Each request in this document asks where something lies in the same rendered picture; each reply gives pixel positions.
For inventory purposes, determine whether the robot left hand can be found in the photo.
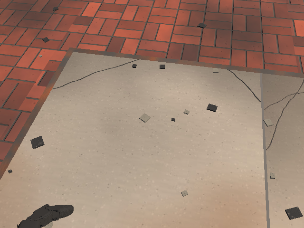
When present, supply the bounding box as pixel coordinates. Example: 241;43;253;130
17;204;74;228

